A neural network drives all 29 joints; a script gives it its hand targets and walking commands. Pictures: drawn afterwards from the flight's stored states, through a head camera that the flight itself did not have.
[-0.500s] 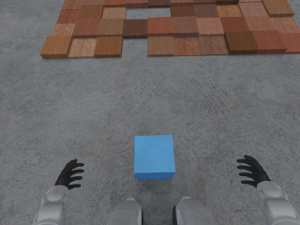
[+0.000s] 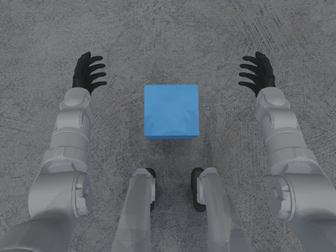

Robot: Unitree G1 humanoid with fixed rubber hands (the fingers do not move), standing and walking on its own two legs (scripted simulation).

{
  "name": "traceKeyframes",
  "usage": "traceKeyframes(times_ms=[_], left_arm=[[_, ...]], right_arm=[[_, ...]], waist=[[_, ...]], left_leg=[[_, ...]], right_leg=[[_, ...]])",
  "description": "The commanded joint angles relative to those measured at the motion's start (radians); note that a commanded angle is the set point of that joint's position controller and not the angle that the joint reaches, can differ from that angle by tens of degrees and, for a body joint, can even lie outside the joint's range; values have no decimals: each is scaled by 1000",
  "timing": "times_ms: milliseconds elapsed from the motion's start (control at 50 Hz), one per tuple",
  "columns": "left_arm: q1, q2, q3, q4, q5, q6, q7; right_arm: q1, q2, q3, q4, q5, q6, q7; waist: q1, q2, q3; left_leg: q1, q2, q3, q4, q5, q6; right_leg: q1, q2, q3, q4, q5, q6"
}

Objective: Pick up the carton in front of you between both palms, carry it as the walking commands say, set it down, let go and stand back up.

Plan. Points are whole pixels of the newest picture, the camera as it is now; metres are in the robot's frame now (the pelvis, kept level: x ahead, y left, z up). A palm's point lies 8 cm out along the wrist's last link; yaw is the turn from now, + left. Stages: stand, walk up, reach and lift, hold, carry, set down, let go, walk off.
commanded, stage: reach and lift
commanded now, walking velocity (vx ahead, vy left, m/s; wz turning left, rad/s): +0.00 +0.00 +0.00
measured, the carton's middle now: (171, 115) +0.46 +0.01 -0.53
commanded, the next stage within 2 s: none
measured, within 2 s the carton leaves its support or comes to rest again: leaves its support in 1.82 s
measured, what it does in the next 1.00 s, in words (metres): lowers itself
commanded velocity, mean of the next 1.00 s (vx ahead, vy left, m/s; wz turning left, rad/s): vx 0.00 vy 0.00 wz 0.00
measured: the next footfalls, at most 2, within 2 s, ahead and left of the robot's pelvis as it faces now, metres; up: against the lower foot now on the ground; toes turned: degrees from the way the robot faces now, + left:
none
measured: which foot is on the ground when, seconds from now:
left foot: down 0.00-1.00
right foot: down 0.00-1.00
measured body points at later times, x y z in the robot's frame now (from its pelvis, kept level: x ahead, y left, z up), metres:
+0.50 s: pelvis -0.01 +0.01 -0.13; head +0.31 +0.01 +0.18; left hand +0.48 +0.21 -0.29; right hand +0.47 -0.19 -0.29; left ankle +0.08 +0.13 -0.62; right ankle +0.08 -0.12 -0.62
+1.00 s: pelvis -0.05 +0.00 -0.27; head +0.32 +0.01 -0.02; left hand +0.48 +0.20 -0.46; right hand +0.48 -0.18 -0.46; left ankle +0.08 +0.13 -0.62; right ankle +0.08 -0.12 -0.62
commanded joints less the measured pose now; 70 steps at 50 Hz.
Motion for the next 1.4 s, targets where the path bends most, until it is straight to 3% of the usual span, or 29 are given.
traceKeyframes(times_ms=[0,40,100,140,200,260,320,440,460,500,540,600,620,680,720,760,780,800,840,900,920,940,1020,1060,1140,1180,1200,1220,1380], left_arm=[[-341,110,39,-37,9,-12,2],[-383,112,62,-5,29,-12,2],[-353,80,107,-4,95,-30,9],[-346,56,138,-2,126,-48,14],[-315,1,141,-12,140,-77,17],[-309,-8,124,-16,113,-98,28],[-290,17,100,-16,84,-116,46],[-355,89,8,-47,-31,-129,76],[-378,108,-14,-58,-57,-125,80],[-406,130,-44,-80,-99,-125,88],[-408,142,-75,-73,-134,-119,90],[-461,156,-85,-37,-160,-105,100],[-472,154,-87,-32,-163,-101,101],[-496,165,-86,32,-162,-103,104],[-543,157,-103,81,-160,-106,103],[-575,174,-95,98,-160,-114,105],[-577,191,-83,134,-156,-119,104],[-588,181,-110,140,-166,-124,104],[-604,190,-102,160,-165,-136,107],[-656,211,-140,162,-190,-151,109],[-667,213,-136,163,-188,-156,112],[-664,214,-147,154,-204,-160,113],[-678,225,-169,129,-219,-167,117],[-672,237,-157,136,-227,-165,121],[-647,200,-160,131,-210,-172,122],[-621,168,-173,148,-222,-166,120],[-615,172,-162,165,-211,-167,120],[-596,164,-166,172,-210,-164,120],[-656,122,-177,165,-200,-167,118]], right_arm=[[-345,-96,-26,-36,-14,-7,-13],[-371,-96,-68,0,-48,-2,-23],[-349,-79,-123,12,-94,-27,-18],[-348,-71,-144,22,-124,-51,-11],[-322,-48,-154,33,-134,-90,-3],[-317,-50,-156,53,-128,-116,-5],[-305,-69,-126,41,-92,-138,-19],[-378,-134,-1,0,32,-151,-47],[-397,-141,12,-9,52,-149,-52],[-432,-174,48,-49,95,-146,-65],[-438,-173,85,-37,132,-133,-77],[-476,-184,89,22,138,-117,-87],[-483,-192,77,15,134,-117,-89],[-531,-196,86,72,143,-117,-89],[-569,-189,82,131,143,-119,-87],[-593,-194,88,171,139,-127,-87],[-618,-199,99,176,149,-132,-90],[-625,-192,99,189,150,-136,-89],[-656,-213,108,190,156,-148,-89],[-690,-221,126,209,174,-158,-88],[-702,-220,133,223,178,-159,-88],[-692,-227,131,217,176,-165,-90],[-715,-236,166,172,214,-173,-96],[-704,-224,181,166,216,-172,-102],[-649,-166,186,203,226,-165,-91],[-645,-170,183,199,216,-169,-94],[-636,-161,176,211,213,-169,-95],[-632,-176,164,210,206,-172,-96],[-683,-158,161,227,185,-182,-93]], waist=[[15,18,-809],[7,18,-869],[3,35,-940],[22,33,-965],[5,48,-912],[-4,31,-873],[9,31,-930],[27,16,-1058],[9,2,-1093],[28,5,-1178],[34,9,-1177],[15,-10,-1094],[5,5,-1075],[35,24,-992],[13,35,-910],[17,18,-880],[38,14,-877],[10,11,-842],[35,14,-849],[18,5,-851],[31,9,-850],[3,3,-873],[32,24,-971],[23,-18,-958],[46,26,-890],[20,7,-898],[36,19,-856],[19,27,-849],[8,13,-772]], left_leg=[[317,-45,61,-109,73,-4],[296,-46,65,-98,58,-9],[334,-54,63,-92,156,-14],[330,-57,61,-57,200,-14],[233,-57,56,2,248,-21],[108,-53,46,95,232,-23],[42,-56,50,200,273,-24],[4,-51,48,400,290,-24],[-21,-49,58,438,278,-27],[2,-47,56,513,286,-24],[-33,-46,71,548,240,-26],[-107,-41,66,591,144,-27],[-126,-38,68,603,109,-30],[-210,-30,73,643,20,-30],[-257,-19,63,663,-26,-28],[-280,-17,55,693,-40,-22],[-298,-12,62,718,-33,-22],[-321,-9,55,723,-42,-20],[-320,-9,56,760,-12,-20],[-310,-3,47,798,25,-20],[-311,-5,51,809,36,-18],[-298,-5,50,824,49,-21],[-231,-10,55,867,128,-18],[-282,-16,63,870,90,-16],[-265,-21,69,864,115,-17],[-270,-23,72,862,98,-19],[-293,-24,70,852,82,-15],[-293,-20,67,851,73,-20],[-327,-26,46,830,46,-11]], right_leg=[[380,46,-31,-98,58,44],[402,48,-31,-89,43,42],[343,60,-36,-80,137,37],[280,60,-30,-56,166,41],[147,64,-35,10,213,37],[23,60,-35,102,188,36],[-42,68,-26,202,220,38],[-108,67,-47,420,216,47],[-79,63,-45,452,227,41],[-69,60,-45,514,237,41],[-64,62,-47,554,203,42],[-131,53,-57,606,103,40],[-147,55,-57,614,71,40],[-191,42,-41,661,-4,37],[-251,38,-40,682,-41,36],[-276,30,-34,714,-54,36],[-265,27,-18,722,-43,32],[-280,25,-22,729,-46,33],[-271,21,-14,767,-13,37],[-264,17,-14,808,25,35],[-258,19,-8,820,38,30],[-247,19,-17,837,53,35],[-201,20,-13,873,122,31],[-175,20,-18,872,101,33],[-278,37,-24,881,97,35],[-262,41,-35,872,90,37],[-291,40,-32,872,77,37],[-297,36,-32,868,71,42],[-379,34,-34,857,29,34]])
